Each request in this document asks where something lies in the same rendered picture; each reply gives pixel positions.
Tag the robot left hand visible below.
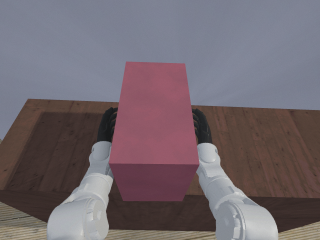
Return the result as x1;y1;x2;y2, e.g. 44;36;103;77
97;107;118;142

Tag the pedestal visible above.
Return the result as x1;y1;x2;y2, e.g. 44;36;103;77
0;98;320;233

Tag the carton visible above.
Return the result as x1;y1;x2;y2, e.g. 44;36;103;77
108;61;200;202

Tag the robot right hand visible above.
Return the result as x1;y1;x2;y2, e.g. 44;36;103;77
191;108;213;144

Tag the right robot forearm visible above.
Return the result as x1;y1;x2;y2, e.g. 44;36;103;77
196;143;279;239

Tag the right robot upper arm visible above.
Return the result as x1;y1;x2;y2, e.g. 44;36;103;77
215;202;278;240

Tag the left robot forearm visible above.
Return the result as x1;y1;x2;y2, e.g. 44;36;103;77
46;141;114;240

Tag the left robot upper arm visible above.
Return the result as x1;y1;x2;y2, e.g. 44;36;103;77
47;197;109;240

